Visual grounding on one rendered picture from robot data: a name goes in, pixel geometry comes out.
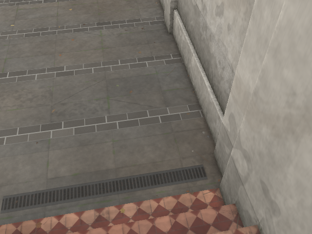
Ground stairs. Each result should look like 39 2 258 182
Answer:
0 188 260 234

